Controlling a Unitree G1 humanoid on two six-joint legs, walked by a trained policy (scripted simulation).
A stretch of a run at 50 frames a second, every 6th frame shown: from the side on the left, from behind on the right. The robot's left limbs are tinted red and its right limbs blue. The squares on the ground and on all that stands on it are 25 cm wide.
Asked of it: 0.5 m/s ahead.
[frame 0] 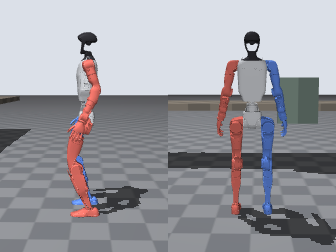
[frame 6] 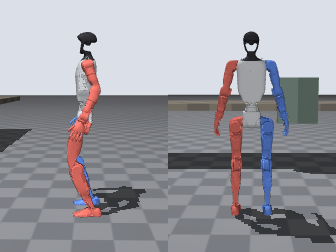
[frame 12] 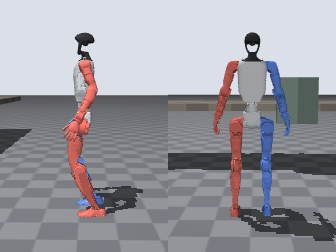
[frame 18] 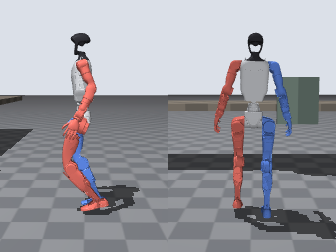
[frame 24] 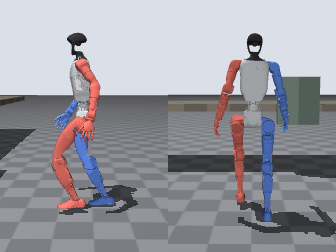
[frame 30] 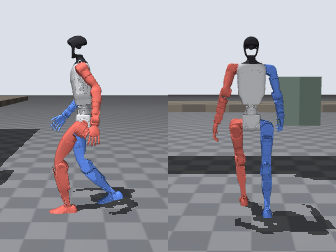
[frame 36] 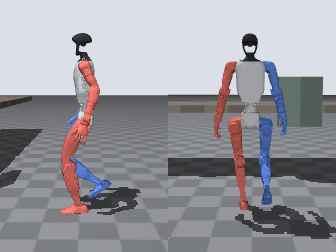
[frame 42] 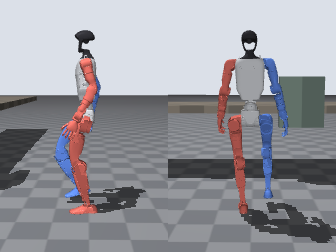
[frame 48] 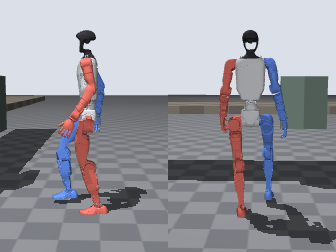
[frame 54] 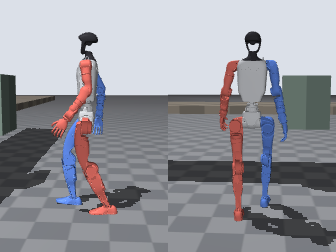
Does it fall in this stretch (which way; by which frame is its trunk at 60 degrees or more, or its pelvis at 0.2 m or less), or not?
no
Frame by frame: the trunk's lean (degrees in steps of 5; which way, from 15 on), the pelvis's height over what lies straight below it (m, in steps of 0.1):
0: 0, 0.8
6: 0, 0.8
12: 0, 0.8
18: 0, 0.8
24: 5, 0.8
30: 5, 0.7
36: 5, 0.8
42: 0, 0.8
48: 0, 0.8
54: 0, 0.8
